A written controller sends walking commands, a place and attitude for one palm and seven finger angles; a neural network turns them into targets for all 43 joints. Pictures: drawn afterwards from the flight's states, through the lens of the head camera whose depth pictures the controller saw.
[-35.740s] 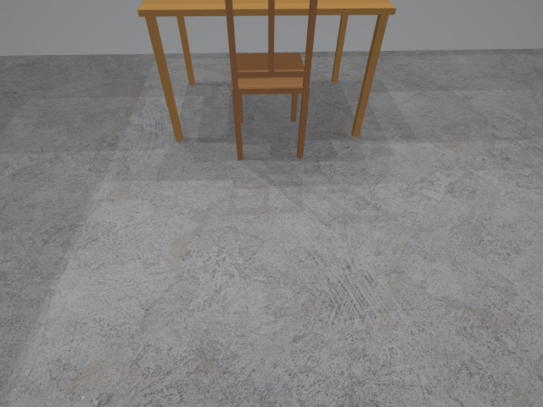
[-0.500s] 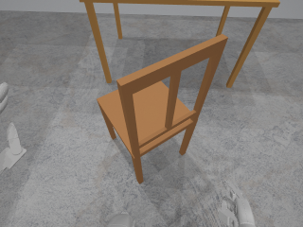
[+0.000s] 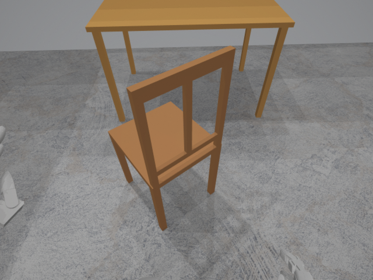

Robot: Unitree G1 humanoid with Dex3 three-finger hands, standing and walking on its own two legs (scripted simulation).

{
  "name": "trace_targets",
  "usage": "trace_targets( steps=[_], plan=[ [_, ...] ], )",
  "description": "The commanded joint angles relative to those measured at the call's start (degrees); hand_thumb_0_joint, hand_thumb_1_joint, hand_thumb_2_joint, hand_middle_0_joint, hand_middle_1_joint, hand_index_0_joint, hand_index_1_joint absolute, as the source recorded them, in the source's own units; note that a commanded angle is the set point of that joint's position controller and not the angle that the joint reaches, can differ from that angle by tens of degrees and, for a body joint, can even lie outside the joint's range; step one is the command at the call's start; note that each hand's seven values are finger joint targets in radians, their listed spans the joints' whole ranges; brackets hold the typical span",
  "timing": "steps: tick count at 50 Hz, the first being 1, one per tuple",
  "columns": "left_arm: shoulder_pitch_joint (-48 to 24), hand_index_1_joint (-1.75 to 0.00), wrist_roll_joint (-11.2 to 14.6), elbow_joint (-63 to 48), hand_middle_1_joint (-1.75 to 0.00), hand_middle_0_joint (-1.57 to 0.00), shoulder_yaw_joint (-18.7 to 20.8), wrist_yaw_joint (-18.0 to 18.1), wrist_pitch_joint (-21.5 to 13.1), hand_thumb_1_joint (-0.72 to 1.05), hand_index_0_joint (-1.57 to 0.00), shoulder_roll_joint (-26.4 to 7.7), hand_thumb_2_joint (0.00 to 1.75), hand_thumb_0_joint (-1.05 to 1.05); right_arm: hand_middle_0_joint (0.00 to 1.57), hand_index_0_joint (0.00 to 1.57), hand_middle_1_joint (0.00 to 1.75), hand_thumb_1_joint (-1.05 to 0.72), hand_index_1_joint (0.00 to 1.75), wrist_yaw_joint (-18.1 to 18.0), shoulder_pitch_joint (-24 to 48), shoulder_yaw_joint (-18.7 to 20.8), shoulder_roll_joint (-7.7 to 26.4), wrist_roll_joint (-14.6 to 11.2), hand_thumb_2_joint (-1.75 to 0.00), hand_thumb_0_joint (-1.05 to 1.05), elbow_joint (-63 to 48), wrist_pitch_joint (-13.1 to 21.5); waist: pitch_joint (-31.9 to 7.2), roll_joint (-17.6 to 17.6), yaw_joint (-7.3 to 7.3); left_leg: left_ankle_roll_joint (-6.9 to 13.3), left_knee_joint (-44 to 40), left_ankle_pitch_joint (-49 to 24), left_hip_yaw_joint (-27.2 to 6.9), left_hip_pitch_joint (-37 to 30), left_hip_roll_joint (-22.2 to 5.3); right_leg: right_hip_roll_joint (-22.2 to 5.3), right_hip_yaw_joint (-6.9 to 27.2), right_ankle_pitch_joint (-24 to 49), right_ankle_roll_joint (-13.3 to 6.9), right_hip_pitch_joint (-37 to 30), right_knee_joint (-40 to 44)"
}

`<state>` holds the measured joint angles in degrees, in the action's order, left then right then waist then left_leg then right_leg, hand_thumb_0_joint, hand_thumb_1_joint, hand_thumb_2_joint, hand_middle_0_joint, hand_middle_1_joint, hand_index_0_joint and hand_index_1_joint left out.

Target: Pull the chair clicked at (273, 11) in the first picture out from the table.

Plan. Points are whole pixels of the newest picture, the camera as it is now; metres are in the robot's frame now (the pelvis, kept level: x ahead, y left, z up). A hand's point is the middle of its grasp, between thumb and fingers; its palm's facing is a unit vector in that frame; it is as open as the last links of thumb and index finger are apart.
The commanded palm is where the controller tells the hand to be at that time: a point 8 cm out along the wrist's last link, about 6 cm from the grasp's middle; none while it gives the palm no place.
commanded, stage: stop stepping back and stand still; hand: left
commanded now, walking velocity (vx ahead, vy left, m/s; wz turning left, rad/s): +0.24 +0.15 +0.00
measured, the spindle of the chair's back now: (187, 120) +0.64 +0.04 -0.07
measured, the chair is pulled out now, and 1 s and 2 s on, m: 0.62 0.62 0.62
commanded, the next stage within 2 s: let the arm hang, fingers relaxed in 0.56 s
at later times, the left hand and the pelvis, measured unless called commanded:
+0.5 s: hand out of the picture +0.12 +0.29 +0.16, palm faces +0.52 -0.72 -0.46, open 7.4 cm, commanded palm +0.07 +0.30 +0.18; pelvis -0.06 +0.00 +0.00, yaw +2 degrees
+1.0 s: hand out of the picture +0.00 +0.18 -0.16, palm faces +0.07 -0.98 -0.19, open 7.1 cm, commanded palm none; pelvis -0.05 +0.00 +0.00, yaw +6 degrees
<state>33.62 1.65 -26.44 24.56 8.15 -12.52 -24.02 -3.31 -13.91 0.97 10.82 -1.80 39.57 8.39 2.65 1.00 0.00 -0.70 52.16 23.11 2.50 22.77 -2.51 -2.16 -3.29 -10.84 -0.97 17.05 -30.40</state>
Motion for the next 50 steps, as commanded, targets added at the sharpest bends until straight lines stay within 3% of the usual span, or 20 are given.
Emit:
trace_targets(
  steps=[1, 5, 8, 9, 11, 14, 18, 19, 21, 23, 28, 31, 32, 33, 34, 38, 42, 45, 48, 50],
  plan=[
    [-5.49, -0.30, 0.01, -7.32, -0.30, -0.20, 6.14, 1.59, -1.09, 0.90, -0.20, -11.67, 0.90, 0.00, 0.20, 0.20, 0.30, -0.90, 0.30, -1.98, 5.57, 0.71, 6.07, 0.84, -0.90, 0.00, -10.72, 2.44, -3.22, -15.40, -1.04, 1.78, -2.87, 1.80, 1.34, -8.61, 0.83, -13.27, 11.09, -30.25, -3.92, 11.58, 22.09],
    [-9.11, -0.30, -1.44, -15.94, -0.30, -0.20, 4.89, 2.27, -2.67, 0.90, -0.20, -11.77, 0.90, 0.00, 0.20, 0.20, 0.30, -0.90, 0.30, -2.37, 3.49, 0.94, 7.81, 2.38, -0.90, 0.00, -10.63, 3.85, -4.54, -3.30, -0.96, 4.35, -27.86, 3.16, 1.65, -10.56, 2.17, -10.56, 9.40, -24.29, -2.33, 2.65, 15.64],
    [-7.82, -0.30, -2.60, -22.21, -0.30, -0.20, 6.30, 2.50, -3.87, 0.90, -0.20, -12.83, 0.90, 0.00, 0.20, 0.20, 0.30, -0.90, 0.30, -1.69, 2.35, 3.14, 9.52, 2.28, -0.90, 0.00, -13.49, 5.00, -4.74, 24.67, 0.39, 9.38, -44.14, 6.77, -14.85, -6.75, -10.38, 1.05, -1.57, -15.34, 1.81, 2.51, -20.33],
    [-5.07, -0.30, -3.70, -21.58, -0.30, -0.20, 7.40, 1.90, -2.89, 0.90, -0.20, -14.28, 0.90, 0.00, 0.20, 0.20, 0.30, -0.90, 0.30, -1.21, 1.70, 3.76, 9.08, 2.27, -0.90, 0.00, -12.87, 4.83, -8.74, 23.13, 0.50, 11.12, -41.55, 0.37, -10.59, -4.47, -10.52, 3.59, -1.72, -15.97, 2.51, 1.53, -35.01],
    [-5.11, -0.30, -2.46, -17.00, -0.30, -0.20, 7.60, 1.74, -3.70, 0.90, -0.20, -12.64, 0.90, 0.00, 0.20, 0.20, 0.30, -0.90, 0.30, 0.20, 3.51, 2.81, 7.04, 1.55, -0.90, 0.00, -11.25, 4.62, -1.25, 20.95, -1.14, 14.04, -45.07, 15.44, -21.79, 2.85, -13.12, 0.96, 3.73, -13.19, 1.57, 10.22, -44.01],
    [-3.41, -0.30, -1.31, -8.95, -0.30, -0.20, 8.20, 1.29, -4.40, 0.90, -0.20, -12.47, 0.90, 0.00, 0.20, 0.20, 0.30, -0.90, 0.30, -0.35, 2.46, 2.57, 8.28, 0.45, -0.90, 0.00, -9.80, 3.72, 2.58, 3.56, 0.11, 9.92, -37.28, 1.24, -14.38, 0.37, -11.03, -1.19, 0.92, -13.67, 0.26, 5.53, -16.39],
    [-2.99, -0.30, -0.96, -2.26, -0.30, -0.20, 7.31, 0.34, -3.56, 0.90, -0.20, -9.73, 0.90, 0.00, 0.20, 0.20, 0.30, -0.90, 0.30, -1.42, 1.14, 1.97, 8.01, 0.84, -0.90, 0.00, -10.15, 1.64, -1.37, 4.90, -0.15, 6.94, -28.76, 6.30, -8.32, 3.52, -7.03, 1.92, -3.13, -9.76, -0.56, -10.96, 8.22],
    [-5.36, -0.30, -0.99, -1.64, -0.30, -0.20, 6.86, 0.16, -3.83, 0.90, -0.20, -9.29, 0.90, 0.00, 0.20, 0.20, 0.30, -0.90, 0.30, -1.28, 1.74, 1.91, 8.00, 0.91, -0.90, 0.00, -10.00, 1.46, -2.46, 1.89, -0.52, 6.09, -20.32, 7.05, -5.59, 7.70, -3.99, -0.82, 2.69, -8.98, -2.55, -14.48, 10.80],
    [-10.49, -0.30, -0.31, -2.38, -0.30, -0.20, 5.56, -0.11, -2.97, 0.90, -0.20, -10.87, 0.90, 0.00, 0.20, 0.20, 0.30, -0.90, 0.30, -0.53, 1.97, 2.09, 6.83, 0.50, -0.90, 0.00, -10.49, 1.34, -2.36, -18.36, -0.67, 2.48, 5.73, 3.27, 0.02, 15.88, 3.61, -17.62, 29.56, -8.13, -10.70, -14.12, 19.96],
    [-14.21, -0.30, -0.06, -4.17, -0.30, -0.20, 0.75, -0.52, -2.52, 0.90, -0.20, -7.48, 0.90, 0.00, 0.20, 0.20, 0.30, -0.90, 0.30, 0.20, 1.36, 3.82, 9.17, -0.03, -0.90, 0.00, -9.21, 1.97, -4.15, -18.75, -1.26, 1.63, 9.23, -0.85, -4.18, 11.29, 1.79, -16.33, 25.00, -7.78, -10.61, -10.68, 18.97],
    [-15.42, -0.30, -0.96, -18.62, -0.30, -0.20, 3.46, 1.26, -3.61, 0.90, -0.20, -11.83, 0.90, 0.00, 0.20, 0.20, 0.30, -0.90, 0.30, -1.01, 6.31, 0.59, 6.70, 1.94, -0.90, 0.00, -10.49, 3.06, -1.18, 2.98, -0.64, 2.90, -25.74, -7.04, 0.77, -13.08, 1.28, -8.15, 6.56, -10.49, -5.33, 3.11, 9.68],
    [-12.56, -0.30, -1.41, -25.61, -0.30, -0.20, 5.53, 2.18, -5.00, 0.90, -0.20, -12.68, 0.90, 0.00, 0.20, 0.20, 0.30, -0.90, 0.30, -0.99, 6.02, 1.47, 8.00, 1.70, -0.90, 0.00, -12.60, 4.47, -5.05, 22.34, 1.04, 7.56, -39.13, -3.09, -20.48, -17.69, -11.56, 0.95, 2.71, -13.79, -0.07, 6.10, -8.19],
    [-10.65, -0.30, -1.35, -25.18, -0.30, -0.20, 7.16, 2.21, -4.64, 0.90, -0.20, -13.85, 0.90, 0.00, 0.20, 0.20, 0.30, -0.90, 0.30, -0.85, 6.13, 1.61, 7.29, 1.42, -0.90, 0.00, -12.97, 4.42, -5.56, 18.88, 1.61, 8.33, -38.82, -6.64, -18.37, -13.63, -11.06, 1.93, 2.61, -14.49, 0.47, 1.68, -10.67],
    [-6.58, -0.30, -5.36, 27.54, -0.30, -0.20, -20.35, -4.62, 5.78, 0.90, -0.20, 5.80, 0.90, 0.00, 0.20, 0.20, 0.30, -0.90, 0.30, 3.74, -0.34, 6.14, 16.93, 2.09, -0.90, 0.00, -0.78, 4.95, -3.50, 14.26, -7.33, 10.26, -32.69, -12.98, -25.08, -14.17, -12.89, 0.86, 0.79, -16.79, 0.97, 14.96, -22.61],
    [-11.02, -0.30, -4.95, 30.10, -0.30, -0.20, -16.47, -6.53, 12.28, 0.90, -0.20, 5.26, 0.90, 0.00, 0.20, 0.20, 0.30, -0.90, 0.30, 4.14, -4.22, 5.10, 14.02, 2.86, -0.90, 0.00, -1.19, -2.62, -3.01, 10.02, -5.00, 12.55, -33.57, -19.88, -26.65, -8.16, -15.24, -0.27, 4.78, -22.17, 1.64, 14.48, -29.27],
    [-14.07, -0.30, -4.18, 37.95, -0.30, -0.20, -20.17, -7.94, 12.29, 0.90, -0.20, 6.98, 0.90, 0.00, 0.20, 0.20, 0.30, -0.90, 0.30, 3.82, 0.45, 2.32, 10.39, 4.22, -0.90, 0.00, -4.72, -4.93, -7.27, -5.05, -1.22, 10.24, -26.60, -36.96, -16.51, -9.20, -9.47, 0.29, 2.76, -20.10, 2.73, 6.24, -17.09],
    [-14.29, -0.30, -3.39, 51.55, -0.30, -0.20, -21.27, -7.10, 12.30, 0.90, -0.20, 3.18, 0.90, 0.00, 0.20, 0.20, 0.30, -0.90, 0.30, 3.85, -0.05, 1.70, 9.46, 2.90, -0.90, 0.00, -0.58, -6.66, -7.30, -3.26, 0.36, 4.38, -23.28, -21.53, -10.48, -2.93, -2.28, -0.39, 5.75, -0.77, 0.94, -11.22, 5.00],
    [-18.69, -0.30, -2.97, 58.62, -0.30, -0.20, -22.66, -7.04, 12.58, 0.90, -0.20, 0.00, 0.90, 0.00, 0.20, 0.20, 0.30, -0.90, 0.30, 4.51, -0.60, 0.79, 7.43, 2.74, -0.90, 0.00, 1.50, -7.89, -1.69, 7.70, -2.19, 2.37, -26.40, -2.59, -9.10, -3.25, 1.21, -6.28, 12.13, -14.33, -3.99, -0.17, 7.42],
    [-20.08, -0.30, -2.57, 66.40, -0.30, -0.20, -23.40, -7.01, 11.96, 0.90, -0.20, 1.14, 0.90, 0.00, 0.20, 0.20, 0.30, -0.90, 0.30, 3.86, -2.40, 0.76, 7.02, 2.95, -0.90, 0.00, 5.55, -8.85, 2.27, -3.62, -2.65, 2.04, -23.97, -5.71, -7.73, -7.06, 1.43, -4.58, 12.19, -17.31, -4.58, 5.01, 11.25],
    [-19.25, -0.30, -2.27, 70.24, -0.30, -0.20, -23.81, -6.99, 11.58, 0.90, -0.20, 3.16, 0.90, 0.00, 0.20, 0.20, 0.30, -0.90, 0.30, 3.61, -4.88, 0.57, 6.55, 2.91, -0.90, 0.00, 8.56, -8.29, 0.81, 0.35, -2.76, 2.44, -26.71, -8.42, -8.48, -9.25, 0.27, -3.36, 11.05, -13.49, -3.64, 3.60, 9.78]
  ],
)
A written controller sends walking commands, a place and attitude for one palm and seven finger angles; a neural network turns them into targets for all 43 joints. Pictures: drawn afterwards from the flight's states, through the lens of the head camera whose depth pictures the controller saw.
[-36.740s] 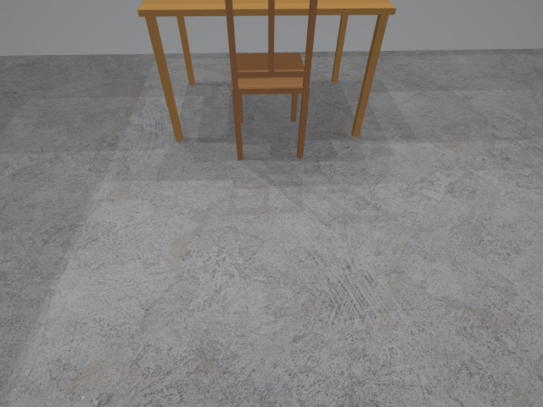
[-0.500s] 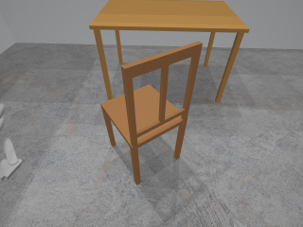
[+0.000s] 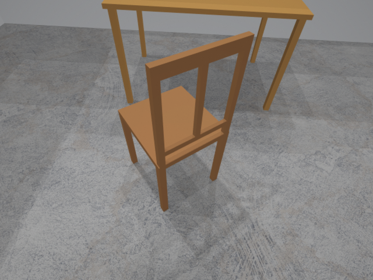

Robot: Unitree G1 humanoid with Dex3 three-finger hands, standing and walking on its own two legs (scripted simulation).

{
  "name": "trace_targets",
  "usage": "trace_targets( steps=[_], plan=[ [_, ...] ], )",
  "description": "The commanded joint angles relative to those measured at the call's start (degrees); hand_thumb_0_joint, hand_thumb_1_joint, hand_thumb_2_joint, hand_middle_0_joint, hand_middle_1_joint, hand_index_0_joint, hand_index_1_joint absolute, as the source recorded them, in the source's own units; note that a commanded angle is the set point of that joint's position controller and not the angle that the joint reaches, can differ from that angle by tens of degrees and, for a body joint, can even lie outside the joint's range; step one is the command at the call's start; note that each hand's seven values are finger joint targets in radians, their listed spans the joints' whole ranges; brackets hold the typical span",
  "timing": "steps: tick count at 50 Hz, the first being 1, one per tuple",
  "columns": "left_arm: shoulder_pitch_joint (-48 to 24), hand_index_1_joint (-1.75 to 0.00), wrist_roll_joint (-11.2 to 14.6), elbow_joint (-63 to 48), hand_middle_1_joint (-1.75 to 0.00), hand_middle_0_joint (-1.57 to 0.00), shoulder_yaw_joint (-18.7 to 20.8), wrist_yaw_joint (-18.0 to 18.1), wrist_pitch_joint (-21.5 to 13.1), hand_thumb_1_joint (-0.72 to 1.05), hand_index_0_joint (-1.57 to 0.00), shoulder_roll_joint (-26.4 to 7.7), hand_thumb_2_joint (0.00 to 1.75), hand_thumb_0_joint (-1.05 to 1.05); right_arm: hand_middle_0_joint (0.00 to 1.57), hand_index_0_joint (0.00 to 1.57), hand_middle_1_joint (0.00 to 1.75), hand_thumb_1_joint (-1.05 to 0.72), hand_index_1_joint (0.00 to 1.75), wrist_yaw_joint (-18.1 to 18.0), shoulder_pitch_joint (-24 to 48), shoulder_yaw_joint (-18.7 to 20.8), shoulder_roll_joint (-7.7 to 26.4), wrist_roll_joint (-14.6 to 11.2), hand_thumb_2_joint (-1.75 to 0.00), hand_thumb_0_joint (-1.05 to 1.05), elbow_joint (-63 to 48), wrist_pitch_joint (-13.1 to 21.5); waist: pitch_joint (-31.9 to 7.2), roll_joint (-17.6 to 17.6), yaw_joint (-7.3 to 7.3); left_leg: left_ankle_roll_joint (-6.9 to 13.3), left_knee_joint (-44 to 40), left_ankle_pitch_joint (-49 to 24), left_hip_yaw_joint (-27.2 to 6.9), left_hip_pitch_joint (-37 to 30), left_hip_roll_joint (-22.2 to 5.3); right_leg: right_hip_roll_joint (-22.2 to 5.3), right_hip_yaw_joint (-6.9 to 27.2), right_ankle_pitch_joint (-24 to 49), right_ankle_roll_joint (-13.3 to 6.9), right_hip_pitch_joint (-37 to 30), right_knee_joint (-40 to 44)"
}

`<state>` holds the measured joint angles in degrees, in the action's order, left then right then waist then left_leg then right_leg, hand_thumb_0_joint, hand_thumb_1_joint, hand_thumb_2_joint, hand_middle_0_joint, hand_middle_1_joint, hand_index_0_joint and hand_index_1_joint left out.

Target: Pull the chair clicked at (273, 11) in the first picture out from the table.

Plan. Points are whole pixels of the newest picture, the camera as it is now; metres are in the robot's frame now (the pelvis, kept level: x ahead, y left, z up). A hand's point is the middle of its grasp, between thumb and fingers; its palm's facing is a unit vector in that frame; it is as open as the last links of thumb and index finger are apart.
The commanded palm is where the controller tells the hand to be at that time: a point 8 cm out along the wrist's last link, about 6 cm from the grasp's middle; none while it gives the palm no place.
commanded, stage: let the arm hang, fingers relaxed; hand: left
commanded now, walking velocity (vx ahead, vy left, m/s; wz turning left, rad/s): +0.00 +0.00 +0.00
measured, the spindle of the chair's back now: (199, 104) +0.69 -0.03 -0.06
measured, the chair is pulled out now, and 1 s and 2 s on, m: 0.62 0.62 0.62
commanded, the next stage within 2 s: look to check the result in 0.76 s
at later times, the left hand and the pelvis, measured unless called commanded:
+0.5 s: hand out of the picture +0.04 +0.16 -0.16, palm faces -0.02 -0.98 -0.21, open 7.3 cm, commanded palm none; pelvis +0.03 -0.01 +0.01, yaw -1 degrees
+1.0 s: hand out of the picture +0.05 +0.16 -0.16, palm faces -0.02 -0.98 -0.20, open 7.4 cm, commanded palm none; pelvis +0.04 -0.01 +0.01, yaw -1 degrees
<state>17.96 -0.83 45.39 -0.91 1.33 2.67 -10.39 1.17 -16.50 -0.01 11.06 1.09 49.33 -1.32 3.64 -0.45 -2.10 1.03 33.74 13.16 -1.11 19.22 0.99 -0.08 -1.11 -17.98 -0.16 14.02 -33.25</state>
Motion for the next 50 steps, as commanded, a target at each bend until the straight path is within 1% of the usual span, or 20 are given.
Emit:
trace_targets(
  steps=[1, 2, 3, 4, 5, 7, 11, 12, 14, 19, 22, 24, 27, 29, 30, 34, 38, 43, 49, 50],
  plan=[
    [-1.26, -0.30, 0.17, -0.35, -0.30, -0.20, 2.40, 0.03, -3.55, 0.90, -0.20, -8.43, 0.90, 0.00, 0.20, 0.20, 0.30, -0.90, 0.30, -1.17, -2.83, 1.67, 5.85, 0.35, -0.90, 0.00, -0.31, 1.68, -2.47, 6.75, 0.09, 1.24, -10.10, 1.73, -6.29, -5.69, -4.32, -4.42, 7.61, -3.58, -3.96, 3.79, 11.29],
    [0.34, -0.30, 0.35, 1.57, -0.30, -0.20, 2.08, 0.10, -3.38, 0.90, -0.20, -8.60, 0.90, 0.00, 0.20, 0.20, 0.30, -0.90, 0.30, -1.30, -2.57, 1.62, 5.84, 0.25, -0.90, 0.00, 0.43, 1.70, -2.77, 9.48, 0.83, 1.54, -11.82, 3.54, -7.06, -4.79, -4.70, -3.78, 6.37, -2.39, -3.52, 1.78, 10.55],
    [1.16, -0.30, 0.44, 3.42, -0.30, -0.20, 1.85, 0.15, -3.38, 0.90, -0.20, -8.61, 0.90, 0.00, 0.20, 0.20, 0.30, -0.90, 0.30, -1.43, -2.47, 1.63, 5.82, 0.05, -0.90, 0.00, 1.07, 1.59, -3.02, 8.59, 1.24, 1.70, -12.63, 4.09, -7.51, -4.22, -4.94, -3.37, 5.93, -1.00, -3.36, 0.06, 10.45],
    [1.62, -0.30, 0.47, 4.82, -0.30, -0.20, 1.71, 0.16, -3.38, 0.90, -0.20, -8.05, 0.90, 0.00, 0.20, 0.20, 0.30, -0.90, 0.30, -1.54, -2.98, 1.67, 5.70, -0.02, -0.90, 0.00, 1.91, 1.62, -3.17, 7.22, 1.35, 1.79, -13.33, 4.87, -7.48, -3.73, -5.08, -3.43, 5.73, -0.57, -3.29, -0.94, 10.68],
    [2.04, -0.30, 0.45, 6.08, -0.30, -0.20, 1.52, 0.22, -3.38, 0.90, -0.20, -7.65, 0.90, 0.00, 0.20, 0.20, 0.30, -0.90, 0.30, -1.65, -3.75, 1.70, 5.44, -0.09, -0.90, 0.00, 2.65, 1.65, -3.26, 4.82, 1.39, 1.84, -13.39, 4.62, -7.42, -3.88, -5.00, -3.55, 5.56, -0.12, -3.26, -1.48, 11.00],
    [2.71, -0.30, 0.45, 8.33, -0.30, -0.20, 1.03, 0.41, -3.64, 0.90, -0.20, -6.67, 0.90, 0.00, 0.20, 0.20, 0.30, -0.90, 0.30, -1.88, -5.25, 1.60, 4.90, -0.25, -0.90, 0.00, 4.47, 1.83, -3.56, 0.53, 1.15, 1.83, -11.68, 0.09, -5.94, -6.02, -4.91, -4.30, 6.10, 2.54, -3.24, -1.39, 12.07],
    [3.28, -0.30, 0.55, 11.38, -0.30, -0.20, 0.53, 0.77, -3.82, 0.90, -0.20, -5.91, 0.90, 0.00, 0.20, 0.20, 0.30, -0.90, 0.30, -2.12, -6.77, 1.27, 3.77, -0.40, -0.90, 0.00, 7.26, 1.85, -1.83, -3.37, 0.89, 1.65, -10.18, -5.34, -4.20, -8.25, -4.58, -5.22, 6.14, 4.64, -3.19, 0.02, 13.47],
    [3.23, -0.30, 0.58, 11.94, -0.30, -0.20, 0.38, 0.86, -3.80, 0.90, -0.20, -5.69, 0.90, 0.00, 0.20, 0.20, 0.30, -0.90, 0.30, -2.16, -7.15, 1.20, 3.56, -0.41, -0.90, 0.00, 8.00, 1.81, -0.82, -3.57, 0.80, 1.56, -10.20, -5.81, -3.88, -8.27, -4.59, -5.29, 6.04, 4.59, -3.18, 0.42, 13.72],
    [3.56, -0.30, 0.60, 12.84, -0.30, -0.20, 0.32, 0.98, -3.83, 0.90, -0.20, -5.48, 0.90, 0.00, 0.20, 0.20, 0.30, -0.90, 0.30, -2.23, -7.24, 1.10, 3.16, -0.38, -0.90, 0.00, 8.99, 1.83, 0.53, -2.32, 0.86, 1.56, -10.48, -6.40, -3.82, -8.35, -4.51, -5.16, 6.17, 4.72, -3.25, 1.15, 13.69],
    [3.92, -0.30, 0.61, 13.94, -0.30, -0.20, 0.43, 1.15, -3.73, 0.90, -0.20, -4.94, 0.90, 0.00, 0.20, 0.20, 0.30, -0.90, 0.30, -2.41, -6.57, 0.89, 2.59, -0.33, -0.90, 0.00, 10.40, 2.03, 1.37, 0.53, 1.32, 1.63, -11.55, -7.17, -4.02, -7.76, -4.88, -4.82, 5.92, 6.23, -3.04, -0.17, 13.02],
    [3.67, -0.30, 0.57, 14.11, -0.30, -0.20, 0.57, 1.23, -3.87, 0.90, -0.20, -4.39, 0.90, 0.00, 0.20, 0.20, 0.30, -0.90, 0.30, -2.55, -6.22, 0.82, 2.09, -0.33, -0.90, 0.00, 10.69, 2.23, 0.36, -0.82, 1.46, 1.66, -11.18, -10.04, -3.87, -8.47, -4.95, -4.98, 5.79, 9.55, -2.88, -1.75, 12.70],
    [3.46, -0.30, 0.55, 14.08, -0.30, -0.20, 0.62, 1.24, -3.95, 0.90, -0.20, -4.19, 0.90, 0.00, 0.20, 0.20, 0.30, -0.90, 0.30, -2.60, -5.75, 0.88, 2.06, -0.32, -0.90, 0.00, 10.83, 2.33, 0.05, -0.80, 1.53, 1.64, -10.96, -11.32, -3.81, -9.03, -4.91, -5.09, 5.42, 11.01, -2.78, -2.00, 12.44],
    [2.98, -0.30, 0.64, 14.51, -0.30, -0.20, 0.65, 1.26, -3.84, 0.90, -0.20, -3.61, 0.90, 0.00, 0.20, 0.20, 0.30, -0.90, 0.30, -2.79, -5.34, 0.85, 1.74, -0.22, -0.90, 0.00, 11.28, 2.21, 1.20, 1.87, 1.52, 1.63, -11.31, -11.57, -3.68, -9.25, -5.08, -5.08, 5.74, 11.13, -2.75, -1.76, 12.90],
    [2.47, -0.30, 0.63, 14.32, -0.30, -0.20, 0.73, 1.20, -3.82, 0.90, -0.20, -3.92, 0.90, 0.00, 0.20, 0.20, 0.30, -0.90, 0.30, -2.81, -5.26, 0.87, 1.86, -0.23, -0.90, 0.00, 11.24, 2.16, 1.63, 2.08, 1.33, 1.59, -11.46, -11.39, -3.70, -9.05, -5.12, -5.00, 5.62, 11.27, -2.73, -1.88, 12.93],
    [2.28, -0.30, 0.62, 14.19, -0.30, -0.20, 0.72, 1.16, -3.75, 0.90, -0.20, -3.94, 0.90, 0.00, 0.20, 0.20, 0.30, -0.90, 0.30, -2.80, -5.23, 0.85, 2.01, -0.19, -0.90, 0.00, 11.13, 2.11, 1.67, 1.32, 1.35, 1.63, -11.84, -10.44, -4.04, -8.98, -5.17, -4.83, 5.55, 10.33, -2.73, -1.82, 13.01],
    [2.07, -0.30, 0.61, 14.05, -0.30, -0.20, 0.83, 1.12, -3.81, 0.90, -0.20, -4.19, 0.90, 0.00, 0.20, 0.20, 0.30, -0.90, 0.30, -2.78, -5.08, 1.02, 2.27, -0.23, -0.90, 0.00, 11.08, 2.10, 0.87, 0.73, 1.33, 1.57, -11.73, -10.23, -3.79, -9.59, -5.21, -5.02, 5.62, 10.46, -2.66, -2.42, 13.43],
    [2.00, -0.30, 0.63, 13.83, -0.30, -0.20, 0.82, 1.15, -3.93, 0.90, -0.20, -4.11, 0.90, 0.00, 0.20, 0.20, 0.30, -0.90, 0.30, -2.82, -5.02, 1.06, 2.57, -0.32, -0.90, 0.00, 10.99, 2.18, -0.27, -0.68, 1.33, 1.64, -11.39, -11.83, -3.75, -10.73, -5.31, -4.98, 5.51, 11.94, -2.58, -3.07, 13.42],
    [2.19, -0.30, 0.64, 13.86, -0.30, -0.20, 0.82, 1.25, -3.96, 0.90, -0.20, -4.09, 0.90, 0.00, 0.20, 0.20, 0.30, -0.90, 0.30, -2.88, -5.21, 0.99, 2.46, -0.39, -0.90, 0.00, 11.29, 2.17, -0.07, -0.94, 1.26, 1.64, -11.16, -12.82, -3.59, -10.93, -5.29, -5.06, 5.49, 13.22, -2.53, -3.43, 13.59],
    [2.76, -0.30, 0.69, 14.16, -0.30, -0.20, 0.81, 1.28, -3.86, 0.90, -0.20, -3.88, 0.90, 0.00, 0.20, 0.20, 0.30, -0.90, 0.30, -2.97, -5.44, 0.92, 2.37, -0.36, -0.90, 0.00, 11.69, 2.19, 0.38, 0.71, 1.19, 1.73, -11.46, -12.61, -3.57, -11.25, -5.42, -5.05, 5.58, 12.49, -2.58, -3.19, 13.68],
    [2.69, -0.30, 0.71, 14.18, -0.30, -0.20, 0.80, 1.27, -3.84, 0.90, -0.20, -3.85, 0.90, 0.00, 0.20, 0.20, 0.30, -0.90, 0.30, -3.01, -5.41, 0.92, 2.32, -0.38, -0.90, 0.00, 11.79, 2.16, 0.82, 0.14, 1.20, 1.72, -11.51, -12.32, -3.59, -11.05, -5.45, -4.99, 5.51, 12.14, -2.55, -3.05, 13.82]
  ],
)
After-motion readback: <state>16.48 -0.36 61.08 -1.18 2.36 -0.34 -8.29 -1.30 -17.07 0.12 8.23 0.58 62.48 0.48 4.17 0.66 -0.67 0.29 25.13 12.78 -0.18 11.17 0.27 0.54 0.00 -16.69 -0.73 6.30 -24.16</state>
